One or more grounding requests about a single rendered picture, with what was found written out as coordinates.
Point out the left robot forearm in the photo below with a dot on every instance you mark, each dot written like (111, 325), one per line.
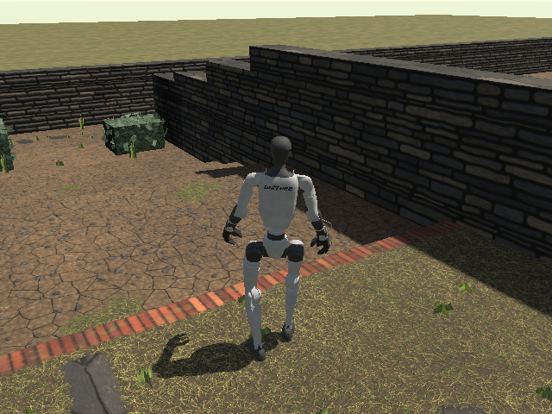
(232, 221)

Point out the robot foot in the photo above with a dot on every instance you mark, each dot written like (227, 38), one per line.
(287, 333)
(259, 353)

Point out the right robot forearm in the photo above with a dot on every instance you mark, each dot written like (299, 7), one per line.
(320, 228)

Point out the right robot foot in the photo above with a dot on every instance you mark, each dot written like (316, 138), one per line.
(287, 333)

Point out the right robot hand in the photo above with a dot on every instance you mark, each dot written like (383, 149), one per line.
(325, 244)

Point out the left robot hand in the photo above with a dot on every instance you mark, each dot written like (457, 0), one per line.
(235, 232)

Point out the right robot upper arm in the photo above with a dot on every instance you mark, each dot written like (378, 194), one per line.
(310, 198)

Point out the left robot upper arm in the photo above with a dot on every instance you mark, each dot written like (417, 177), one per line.
(252, 180)

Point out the left robot foot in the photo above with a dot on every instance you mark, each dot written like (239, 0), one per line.
(259, 353)

